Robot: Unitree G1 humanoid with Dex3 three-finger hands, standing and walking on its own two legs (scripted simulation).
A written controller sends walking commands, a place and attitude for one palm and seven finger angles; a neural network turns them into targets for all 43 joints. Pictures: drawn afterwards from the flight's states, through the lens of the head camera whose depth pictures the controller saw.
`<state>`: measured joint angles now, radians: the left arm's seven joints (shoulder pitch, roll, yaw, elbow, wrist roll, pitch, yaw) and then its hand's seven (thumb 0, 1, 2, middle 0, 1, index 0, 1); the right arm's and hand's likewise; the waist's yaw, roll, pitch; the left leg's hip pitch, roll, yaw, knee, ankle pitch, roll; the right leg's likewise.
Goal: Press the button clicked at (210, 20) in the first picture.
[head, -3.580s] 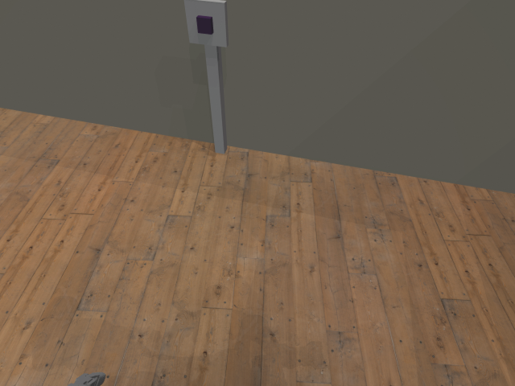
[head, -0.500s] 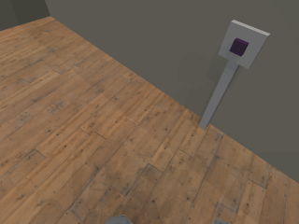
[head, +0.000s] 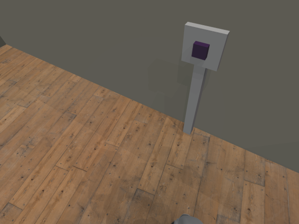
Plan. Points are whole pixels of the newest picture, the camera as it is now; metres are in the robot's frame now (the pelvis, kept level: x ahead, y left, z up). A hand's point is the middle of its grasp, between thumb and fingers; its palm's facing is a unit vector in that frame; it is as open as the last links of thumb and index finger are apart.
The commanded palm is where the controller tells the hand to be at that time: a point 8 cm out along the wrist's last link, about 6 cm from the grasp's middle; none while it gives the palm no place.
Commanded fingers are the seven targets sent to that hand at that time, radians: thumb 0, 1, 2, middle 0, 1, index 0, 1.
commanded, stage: turn to face it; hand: left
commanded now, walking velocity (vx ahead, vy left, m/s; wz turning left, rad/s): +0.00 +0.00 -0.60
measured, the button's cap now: (200, 50) +0.79 -0.18 +0.01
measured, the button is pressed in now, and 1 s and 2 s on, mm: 0 0 0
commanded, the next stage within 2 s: take the last steps up to it in 0.70 s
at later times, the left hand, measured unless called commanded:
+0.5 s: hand out of the picture +0.14 +0.23 -0.15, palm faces -0.16 -0.97 -0.20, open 7.4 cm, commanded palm none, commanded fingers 0.00 0.90 0.90 -0.20 -0.30 -0.20 -0.30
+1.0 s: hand (116, 199) +0.21 +0.13 -0.13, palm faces -0.42 -0.88 -0.22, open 7.4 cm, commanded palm none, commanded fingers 0.00 0.90 0.90 -0.20 -0.30 -0.20 -0.30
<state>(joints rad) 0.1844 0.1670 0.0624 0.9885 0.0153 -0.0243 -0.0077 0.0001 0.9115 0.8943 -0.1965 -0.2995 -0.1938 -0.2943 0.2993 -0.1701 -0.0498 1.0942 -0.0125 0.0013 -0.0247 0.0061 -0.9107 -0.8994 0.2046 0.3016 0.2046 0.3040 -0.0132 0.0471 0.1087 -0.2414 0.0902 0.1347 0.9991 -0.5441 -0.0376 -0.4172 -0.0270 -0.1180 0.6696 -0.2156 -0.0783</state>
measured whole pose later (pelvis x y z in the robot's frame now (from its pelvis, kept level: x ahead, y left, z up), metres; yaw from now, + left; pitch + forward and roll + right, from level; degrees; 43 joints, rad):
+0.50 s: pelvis +0.03 +0.04 +0.02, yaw -16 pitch +1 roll +0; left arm 0.21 0.25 0.10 0.95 0.02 0.07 -0.01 0.00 0.91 0.89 -0.20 -0.30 -0.20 -0.29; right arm 0.15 -0.19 -0.03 0.91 -0.02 0.01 -0.03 0.00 -0.91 -0.90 0.20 0.30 0.20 0.30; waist 0.03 -0.06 0.03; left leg -0.23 0.02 0.06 0.51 -0.30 0.01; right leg -0.48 0.09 0.08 0.73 -0.33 0.01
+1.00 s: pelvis +0.04 +0.01 +0.02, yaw -26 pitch -1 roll +0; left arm 0.17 0.16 0.04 0.97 0.01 -0.01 0.00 0.00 0.91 0.89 -0.20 -0.30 -0.20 -0.29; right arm 0.32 -0.22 -0.05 1.06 -0.03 0.05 -0.01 0.01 -0.91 -0.90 0.20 0.30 0.20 0.30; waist -0.03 0.05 0.04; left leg -0.40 0.10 0.08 1.04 -0.47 -0.04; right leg -0.18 0.00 -0.07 0.49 -0.31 -0.04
